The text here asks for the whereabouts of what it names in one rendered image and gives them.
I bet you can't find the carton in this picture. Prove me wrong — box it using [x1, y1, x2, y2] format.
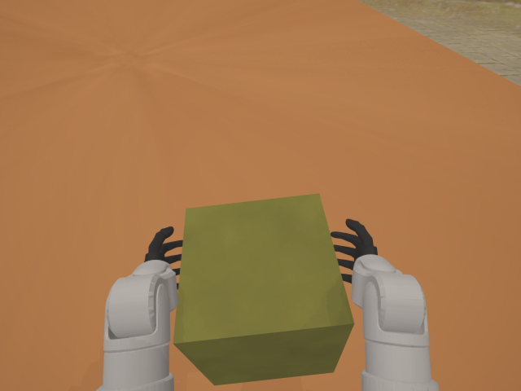
[173, 193, 354, 385]

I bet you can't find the robot right forearm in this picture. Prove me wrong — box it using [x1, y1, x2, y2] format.
[351, 254, 440, 391]

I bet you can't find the robot left forearm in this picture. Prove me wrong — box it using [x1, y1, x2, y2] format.
[96, 260, 178, 391]

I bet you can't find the left robot hand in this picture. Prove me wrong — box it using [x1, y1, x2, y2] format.
[144, 226, 183, 289]

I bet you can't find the right robot hand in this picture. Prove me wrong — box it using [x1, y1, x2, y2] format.
[331, 219, 378, 283]

